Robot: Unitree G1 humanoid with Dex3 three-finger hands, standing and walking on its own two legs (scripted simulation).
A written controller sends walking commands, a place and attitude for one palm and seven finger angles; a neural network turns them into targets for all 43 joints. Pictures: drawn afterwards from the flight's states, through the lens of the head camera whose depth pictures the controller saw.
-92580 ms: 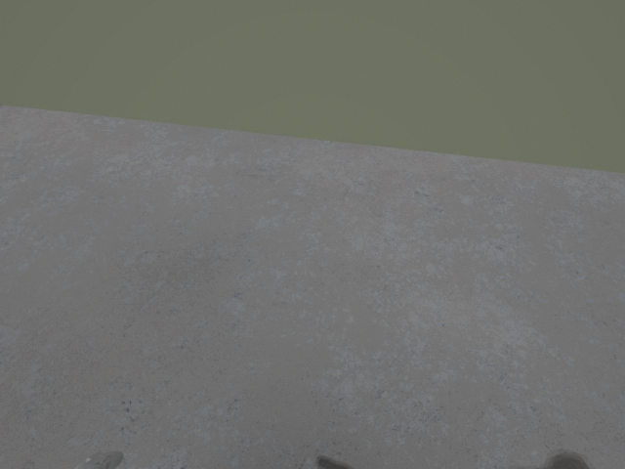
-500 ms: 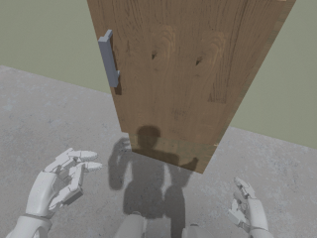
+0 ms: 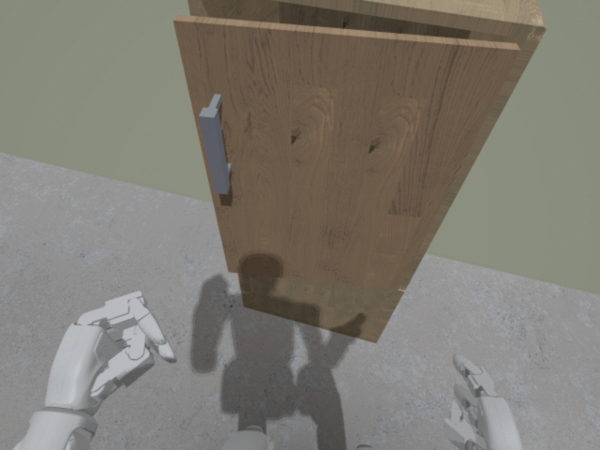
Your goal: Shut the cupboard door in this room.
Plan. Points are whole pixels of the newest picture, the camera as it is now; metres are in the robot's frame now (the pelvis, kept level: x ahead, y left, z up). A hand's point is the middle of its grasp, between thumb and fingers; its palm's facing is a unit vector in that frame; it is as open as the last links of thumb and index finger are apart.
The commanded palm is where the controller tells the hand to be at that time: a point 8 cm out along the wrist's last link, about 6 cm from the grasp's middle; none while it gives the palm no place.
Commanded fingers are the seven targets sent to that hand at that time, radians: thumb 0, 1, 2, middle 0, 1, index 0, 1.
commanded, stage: raise the hand and make a fist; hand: left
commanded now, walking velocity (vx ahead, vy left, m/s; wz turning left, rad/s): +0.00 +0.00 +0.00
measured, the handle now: (219, 146) +0.52 +0.17 +0.11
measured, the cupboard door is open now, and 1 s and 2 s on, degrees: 10 10 10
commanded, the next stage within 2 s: bring the fist close to the handle in 0.78 s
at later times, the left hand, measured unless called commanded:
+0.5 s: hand (151, 315) +0.24 +0.18 +0.11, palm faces -0.03 -1.00 -0.05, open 3.1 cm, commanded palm +0.21 +0.23 +0.11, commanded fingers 0.00 0.90 0.90 -1.30 -1.50 -1.30 -1.50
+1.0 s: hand (171, 313) +0.25 +0.16 +0.10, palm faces -0.02 -1.00 -0.05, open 3.1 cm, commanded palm +0.24 +0.22 +0.11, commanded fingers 0.00 0.90 0.90 -1.30 -1.50 -1.30 -1.50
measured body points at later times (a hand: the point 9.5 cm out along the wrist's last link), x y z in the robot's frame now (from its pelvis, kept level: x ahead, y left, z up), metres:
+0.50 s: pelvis +0.01 -0.01 +0.02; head +0.03 -0.01 +0.47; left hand +0.24 +0.24 +0.11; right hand +0.18 -0.23 -0.05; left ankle +0.03 +0.09 -0.67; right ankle +0.01 -0.13 -0.67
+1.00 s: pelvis +0.01 -0.03 +0.02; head +0.04 -0.04 +0.47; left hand +0.24 +0.22 +0.11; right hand +0.19 -0.26 -0.05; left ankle +0.03 +0.09 -0.67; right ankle +0.01 -0.13 -0.68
